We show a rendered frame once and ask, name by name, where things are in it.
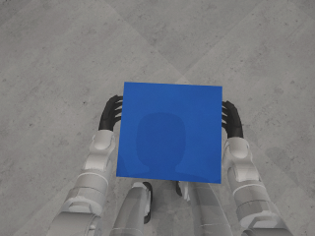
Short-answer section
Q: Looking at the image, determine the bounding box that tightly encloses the right robot thigh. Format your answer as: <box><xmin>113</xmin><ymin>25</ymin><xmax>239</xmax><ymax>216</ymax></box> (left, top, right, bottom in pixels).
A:
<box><xmin>181</xmin><ymin>181</ymin><xmax>233</xmax><ymax>236</ymax></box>

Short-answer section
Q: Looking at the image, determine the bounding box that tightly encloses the robot left forearm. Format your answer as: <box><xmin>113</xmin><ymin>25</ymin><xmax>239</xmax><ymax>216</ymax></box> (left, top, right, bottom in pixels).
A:
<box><xmin>45</xmin><ymin>129</ymin><xmax>117</xmax><ymax>236</ymax></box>

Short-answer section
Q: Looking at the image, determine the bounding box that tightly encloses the carton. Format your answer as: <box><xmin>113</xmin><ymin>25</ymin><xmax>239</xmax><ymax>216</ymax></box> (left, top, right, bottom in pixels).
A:
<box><xmin>116</xmin><ymin>82</ymin><xmax>222</xmax><ymax>184</ymax></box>

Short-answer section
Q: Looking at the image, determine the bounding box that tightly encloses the robot right hand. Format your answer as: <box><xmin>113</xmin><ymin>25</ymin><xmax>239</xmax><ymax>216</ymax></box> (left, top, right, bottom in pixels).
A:
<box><xmin>221</xmin><ymin>100</ymin><xmax>244</xmax><ymax>139</ymax></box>

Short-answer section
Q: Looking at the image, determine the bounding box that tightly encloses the right robot foot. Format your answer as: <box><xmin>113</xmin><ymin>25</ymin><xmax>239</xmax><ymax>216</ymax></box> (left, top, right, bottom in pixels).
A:
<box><xmin>176</xmin><ymin>181</ymin><xmax>182</xmax><ymax>197</ymax></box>

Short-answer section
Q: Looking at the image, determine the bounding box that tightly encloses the robot right forearm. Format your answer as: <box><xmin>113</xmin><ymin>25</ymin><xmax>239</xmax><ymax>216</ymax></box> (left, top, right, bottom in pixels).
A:
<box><xmin>221</xmin><ymin>137</ymin><xmax>294</xmax><ymax>236</ymax></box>

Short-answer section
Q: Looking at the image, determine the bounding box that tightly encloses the robot left hand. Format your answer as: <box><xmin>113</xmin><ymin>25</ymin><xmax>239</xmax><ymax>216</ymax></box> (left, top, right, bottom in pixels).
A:
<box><xmin>98</xmin><ymin>94</ymin><xmax>123</xmax><ymax>132</ymax></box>

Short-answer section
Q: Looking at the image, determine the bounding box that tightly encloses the left robot upper arm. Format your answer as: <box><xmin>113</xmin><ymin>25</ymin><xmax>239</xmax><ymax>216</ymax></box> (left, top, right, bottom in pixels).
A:
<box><xmin>47</xmin><ymin>211</ymin><xmax>103</xmax><ymax>236</ymax></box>

